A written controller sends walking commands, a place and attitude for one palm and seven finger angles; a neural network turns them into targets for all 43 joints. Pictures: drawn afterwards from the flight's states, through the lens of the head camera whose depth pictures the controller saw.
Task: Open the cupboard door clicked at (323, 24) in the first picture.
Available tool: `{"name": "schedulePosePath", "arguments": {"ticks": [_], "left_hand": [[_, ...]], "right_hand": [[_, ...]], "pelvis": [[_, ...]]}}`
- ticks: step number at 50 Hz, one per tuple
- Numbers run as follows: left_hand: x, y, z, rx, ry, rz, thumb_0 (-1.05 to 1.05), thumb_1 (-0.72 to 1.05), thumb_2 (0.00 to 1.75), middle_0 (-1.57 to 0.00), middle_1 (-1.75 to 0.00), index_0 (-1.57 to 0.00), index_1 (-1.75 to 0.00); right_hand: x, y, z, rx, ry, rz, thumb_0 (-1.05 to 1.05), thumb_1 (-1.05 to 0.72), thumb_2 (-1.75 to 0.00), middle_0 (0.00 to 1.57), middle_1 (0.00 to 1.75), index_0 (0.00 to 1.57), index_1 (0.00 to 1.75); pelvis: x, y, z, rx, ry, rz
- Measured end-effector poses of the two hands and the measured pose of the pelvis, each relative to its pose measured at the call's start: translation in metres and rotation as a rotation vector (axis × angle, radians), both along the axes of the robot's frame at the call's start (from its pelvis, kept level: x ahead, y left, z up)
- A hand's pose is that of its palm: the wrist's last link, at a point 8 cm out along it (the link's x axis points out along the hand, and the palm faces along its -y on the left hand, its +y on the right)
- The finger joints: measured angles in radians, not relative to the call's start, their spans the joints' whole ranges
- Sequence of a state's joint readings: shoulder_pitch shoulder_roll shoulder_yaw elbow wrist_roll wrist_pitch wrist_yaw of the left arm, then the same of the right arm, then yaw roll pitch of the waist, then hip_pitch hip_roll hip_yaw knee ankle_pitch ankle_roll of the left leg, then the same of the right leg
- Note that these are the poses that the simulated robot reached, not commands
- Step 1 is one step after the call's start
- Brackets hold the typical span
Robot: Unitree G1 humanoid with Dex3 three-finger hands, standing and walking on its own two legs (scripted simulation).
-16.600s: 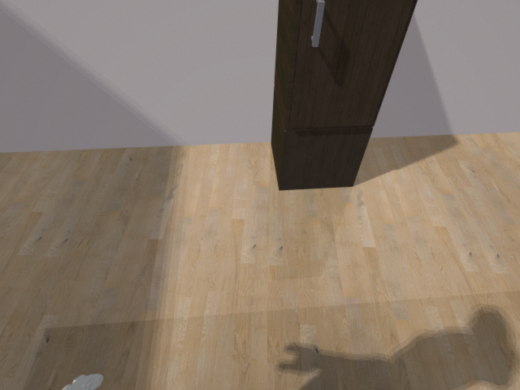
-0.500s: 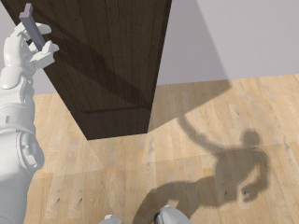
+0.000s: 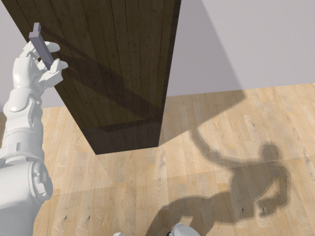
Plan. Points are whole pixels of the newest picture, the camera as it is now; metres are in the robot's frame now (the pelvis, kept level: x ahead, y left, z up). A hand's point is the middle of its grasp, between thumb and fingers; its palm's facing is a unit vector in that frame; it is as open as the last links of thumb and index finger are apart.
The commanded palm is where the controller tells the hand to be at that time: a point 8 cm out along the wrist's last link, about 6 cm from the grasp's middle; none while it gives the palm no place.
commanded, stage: pull the door open along its arc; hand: left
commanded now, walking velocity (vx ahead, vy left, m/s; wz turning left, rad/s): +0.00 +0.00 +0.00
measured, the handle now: (48, 53) +0.55 +0.23 +0.12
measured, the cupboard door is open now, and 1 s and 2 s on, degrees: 4 48 49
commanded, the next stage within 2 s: open thumb and fingers to let go in 0.64 s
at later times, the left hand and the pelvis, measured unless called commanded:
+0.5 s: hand (102, 125) +0.34 +0.09 +0.12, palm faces +0.40 -0.91 +0.05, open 6.2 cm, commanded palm +0.26 +0.14 +0.11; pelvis +0.01 -0.01 +0.02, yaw +2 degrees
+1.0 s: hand (123, 140) +0.30 +0.05 +0.12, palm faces +0.44 -0.90 -0.04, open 7.7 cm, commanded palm +0.26 +0.08 +0.11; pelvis +0.00 -0.05 +0.02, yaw +6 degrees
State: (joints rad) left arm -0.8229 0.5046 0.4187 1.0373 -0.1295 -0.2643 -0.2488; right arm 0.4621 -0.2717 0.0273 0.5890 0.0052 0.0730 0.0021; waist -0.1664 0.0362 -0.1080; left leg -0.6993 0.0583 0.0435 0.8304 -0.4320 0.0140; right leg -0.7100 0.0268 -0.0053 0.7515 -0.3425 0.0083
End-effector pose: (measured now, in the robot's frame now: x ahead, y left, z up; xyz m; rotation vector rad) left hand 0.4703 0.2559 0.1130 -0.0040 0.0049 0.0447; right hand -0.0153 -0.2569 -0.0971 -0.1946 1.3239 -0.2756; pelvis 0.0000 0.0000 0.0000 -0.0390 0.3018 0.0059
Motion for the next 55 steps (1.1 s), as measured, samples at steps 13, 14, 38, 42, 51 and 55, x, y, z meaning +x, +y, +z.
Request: {"name": "schedulePosePath", "arguments": {"ticks": [13, 14, 38, 42, 51, 55], "left_hand": [[-0.088, -0.042, -0.002, -0.055, -0.034, 0.1, 0.0, 0.73, 0.78, -0.32, -1.32, -0.31, -1.28], [-0.096, -0.048, -0.002, -0.067, -0.035, 0.135, 0.01, 0.73, 0.78, -0.31, -1.32, -0.32, -1.27], [-0.21, -0.171, 0.009, 0.021, 0.047, 0.339, 0.02, 0.67, 0.78, -0.29, -1.2, -0.29, -1.28], [-0.208, -0.17, 0.009, 0.035, 0.044, 0.384, 0.01, 0.63, 0.83, -0.3, -1.21, -0.29, -1.29], [-0.209, -0.168, 0.009, 0.031, 0.035, 0.412, 0.01, 0.39, 0.71, -0.32, -1.23, -0.32, -1.27], [-0.209, -0.169, 0.009, 0.037, 0.024, 0.41, 0.01, 0.18, 0.6, -0.32, -1.23, -0.32, -1.26]], "right_hand": [[0.104, 0.01, 0.01, 0.07, -0.309, 0.101, 0.01, -0.91, -0.89, 0.2, 0.3, 0.2, 0.3], [0.115, 0.013, 0.011, 0.078, -0.336, 0.12, 0.01, -0.91, -0.89, 0.2, 0.3, 0.2, 0.3], [0.223, 0.031, 0.039, 0.156, -0.528, 0.321, 0.01, -0.9, -0.89, 0.2, 0.3, 0.2, 0.3], [0.216, 0.023, 0.029, 0.141, -0.483, 0.337, 0.01, -0.91, -0.89, 0.2, 0.3, 0.2, 0.3], [0.187, 0.014, 0.021, 0.135, -0.456, 0.309, 0.01, -0.91, -0.89, 0.2, 0.3, 0.2, 0.3], [0.175, 0.012, 0.018, 0.128, -0.449, 0.3, 0.01, -0.91, -0.89, 0.2, 0.3, 0.2, 0.3]], "pelvis": [[0.01, 0.001, 0.012, 0.012, -0.096, 0.003], [0.01, 0.0, 0.012, 0.014, -0.104, 0.006], [0.012, -0.036, 0.019, 0.044, -0.28, 0.081], [0.006, -0.041, 0.018, 0.052, -0.279, 0.095], [-0.006, -0.046, 0.02, 0.059, -0.282, 0.095], [-0.012, -0.044, 0.019, 0.058, -0.284, 0.092]]}}
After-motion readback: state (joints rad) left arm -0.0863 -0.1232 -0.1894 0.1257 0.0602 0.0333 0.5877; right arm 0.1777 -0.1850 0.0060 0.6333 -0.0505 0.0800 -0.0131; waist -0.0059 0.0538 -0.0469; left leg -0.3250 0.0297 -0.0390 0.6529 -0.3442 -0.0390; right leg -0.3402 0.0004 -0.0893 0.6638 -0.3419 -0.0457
